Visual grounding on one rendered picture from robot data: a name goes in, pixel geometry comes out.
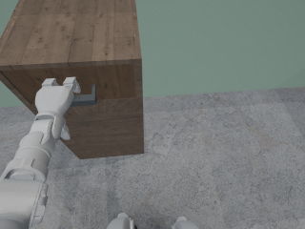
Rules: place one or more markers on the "cabinet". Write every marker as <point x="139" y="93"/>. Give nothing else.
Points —
<point x="44" y="34"/>

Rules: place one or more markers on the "robot left upper arm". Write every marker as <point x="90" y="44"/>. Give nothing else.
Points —
<point x="22" y="203"/>

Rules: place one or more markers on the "robot left shin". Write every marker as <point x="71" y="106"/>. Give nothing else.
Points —
<point x="122" y="215"/>

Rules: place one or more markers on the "handle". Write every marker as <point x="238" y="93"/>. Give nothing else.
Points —
<point x="85" y="99"/>

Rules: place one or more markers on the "left robot thigh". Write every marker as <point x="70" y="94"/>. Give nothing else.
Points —
<point x="121" y="223"/>

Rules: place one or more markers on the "robot left forearm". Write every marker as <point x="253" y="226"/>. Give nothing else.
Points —
<point x="32" y="158"/>

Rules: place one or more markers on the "robot left hand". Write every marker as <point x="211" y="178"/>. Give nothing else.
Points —
<point x="57" y="99"/>

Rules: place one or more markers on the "drawer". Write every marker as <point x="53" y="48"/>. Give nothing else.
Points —
<point x="112" y="81"/>

